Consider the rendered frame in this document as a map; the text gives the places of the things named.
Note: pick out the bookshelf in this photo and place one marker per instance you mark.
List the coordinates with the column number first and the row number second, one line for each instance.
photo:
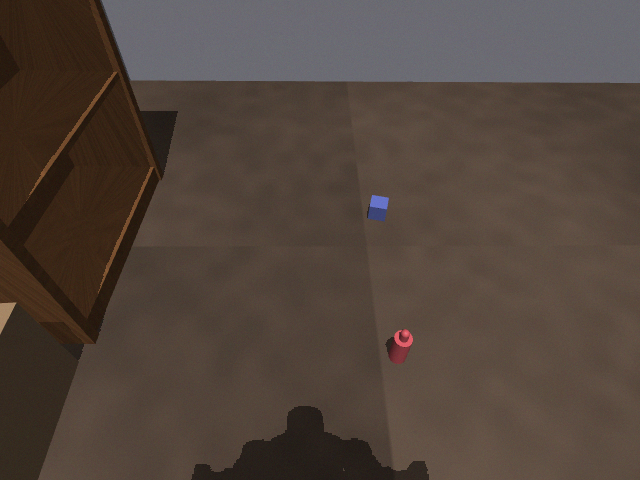
column 77, row 166

